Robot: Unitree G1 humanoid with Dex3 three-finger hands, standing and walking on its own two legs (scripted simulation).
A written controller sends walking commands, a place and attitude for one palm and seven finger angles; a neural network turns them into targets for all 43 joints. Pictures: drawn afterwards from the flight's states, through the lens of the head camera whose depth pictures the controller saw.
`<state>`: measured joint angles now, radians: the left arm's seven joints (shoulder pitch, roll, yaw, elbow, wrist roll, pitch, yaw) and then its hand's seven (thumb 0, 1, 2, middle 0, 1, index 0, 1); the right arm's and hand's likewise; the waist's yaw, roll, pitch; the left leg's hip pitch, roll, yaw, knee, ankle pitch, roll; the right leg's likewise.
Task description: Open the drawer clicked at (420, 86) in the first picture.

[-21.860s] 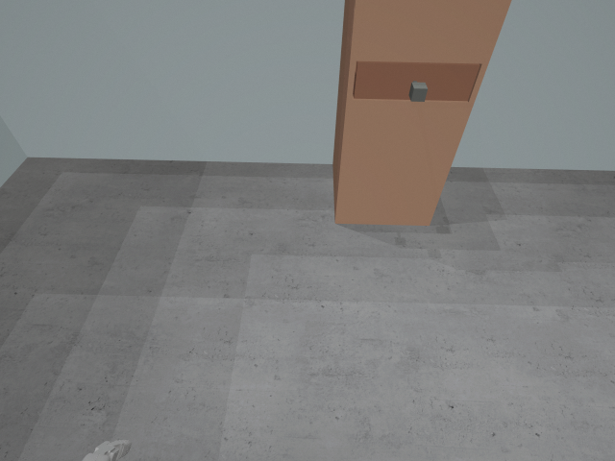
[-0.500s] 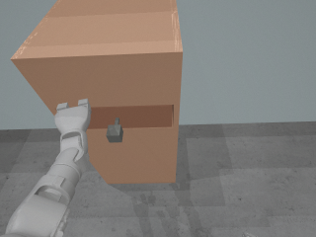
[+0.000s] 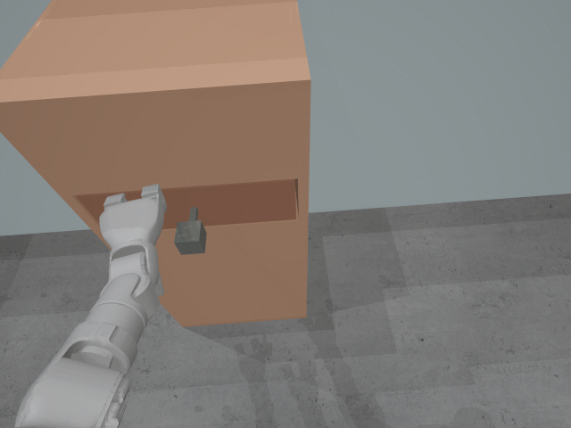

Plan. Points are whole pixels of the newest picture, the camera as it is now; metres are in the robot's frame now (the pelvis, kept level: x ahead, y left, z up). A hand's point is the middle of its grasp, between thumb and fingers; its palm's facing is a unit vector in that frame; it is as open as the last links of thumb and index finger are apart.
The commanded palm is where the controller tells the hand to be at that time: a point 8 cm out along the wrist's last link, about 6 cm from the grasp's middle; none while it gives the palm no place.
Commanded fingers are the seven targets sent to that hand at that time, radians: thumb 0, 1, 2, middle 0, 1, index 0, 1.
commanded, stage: re-aim the fingers above the handle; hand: left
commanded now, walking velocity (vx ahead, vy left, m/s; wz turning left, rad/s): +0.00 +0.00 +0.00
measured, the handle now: (192, 227) +0.46 +0.19 -0.06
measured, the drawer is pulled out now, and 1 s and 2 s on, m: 0.00 0.00 0.00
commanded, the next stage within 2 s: lower the fingers behind the handle in 0.10 s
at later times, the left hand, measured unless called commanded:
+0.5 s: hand (161, 242) +0.40 +0.22 -0.02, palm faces -0.08 +0.01 -1.00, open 13.8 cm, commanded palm +0.39 +0.19 +0.05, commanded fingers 0.00 -0.50 0.30 -0.30 -1.20 -0.30 -1.20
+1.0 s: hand (175, 251) +0.40 +0.20 -0.04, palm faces -0.04 -0.01 -1.00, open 13.9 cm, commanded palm +0.38 +0.19 +0.01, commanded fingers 0.00 -0.50 0.30 -0.30 -1.20 -0.30 -1.20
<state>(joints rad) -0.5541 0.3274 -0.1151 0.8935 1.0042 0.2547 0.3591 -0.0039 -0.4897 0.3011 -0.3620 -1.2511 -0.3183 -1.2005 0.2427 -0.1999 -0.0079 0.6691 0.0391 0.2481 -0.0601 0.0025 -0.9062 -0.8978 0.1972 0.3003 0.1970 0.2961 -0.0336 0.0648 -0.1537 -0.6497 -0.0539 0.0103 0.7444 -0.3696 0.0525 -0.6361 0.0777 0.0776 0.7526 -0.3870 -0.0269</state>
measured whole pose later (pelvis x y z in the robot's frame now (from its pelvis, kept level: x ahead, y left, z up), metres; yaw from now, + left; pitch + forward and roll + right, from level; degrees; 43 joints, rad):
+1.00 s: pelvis +0.00 -0.01 -0.02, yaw +2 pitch +20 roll -1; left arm -0.57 0.27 -0.16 0.91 1.05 0.19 0.49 -0.01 -0.49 0.30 -0.32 -1.20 -0.31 -1.20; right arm 0.26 -0.21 -0.07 0.71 0.00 0.17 -0.01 0.00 -0.91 -0.90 0.20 0.30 0.20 0.30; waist -0.04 0.06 -0.20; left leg -0.82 -0.05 -0.03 0.92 -0.44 0.04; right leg -0.79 0.09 0.03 0.90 -0.45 -0.04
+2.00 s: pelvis -0.01 +0.00 -0.04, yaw +1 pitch +23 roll -2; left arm -0.60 0.26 -0.13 1.00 1.12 0.08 0.57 -0.01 -0.46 0.31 -0.32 -1.21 -0.30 -1.20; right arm 0.27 -0.22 -0.07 0.71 -0.02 0.14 0.00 0.00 -0.91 -0.90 0.20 0.30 0.20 0.30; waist -0.07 0.05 -0.23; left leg -0.95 -0.05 -0.02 1.03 -0.47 0.05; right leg -0.91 0.09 0.02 0.99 -0.48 -0.03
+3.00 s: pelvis +0.00 +0.00 -0.03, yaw +0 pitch +21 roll -1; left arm -0.41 0.25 -0.11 0.82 1.12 0.07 0.54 0.01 0.45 0.71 -0.35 -1.35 -0.21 -1.30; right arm 0.27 -0.22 -0.07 0.68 -0.01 0.14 0.00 0.00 -0.91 -0.90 0.20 0.30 0.20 0.30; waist -0.06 0.05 -0.23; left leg -0.86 -0.03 0.00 0.97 -0.47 0.05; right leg -0.84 0.10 0.05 0.94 -0.47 -0.03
